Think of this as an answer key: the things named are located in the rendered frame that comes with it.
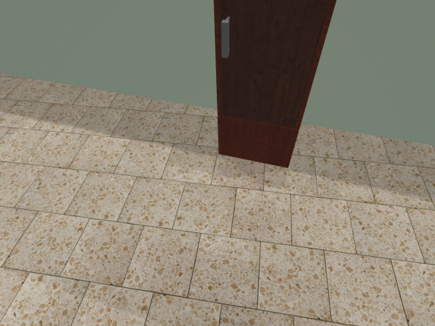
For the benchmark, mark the cupboard door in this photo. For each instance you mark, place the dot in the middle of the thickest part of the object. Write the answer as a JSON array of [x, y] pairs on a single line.
[[272, 48]]

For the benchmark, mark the handle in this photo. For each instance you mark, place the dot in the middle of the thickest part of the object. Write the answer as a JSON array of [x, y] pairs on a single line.
[[225, 37]]

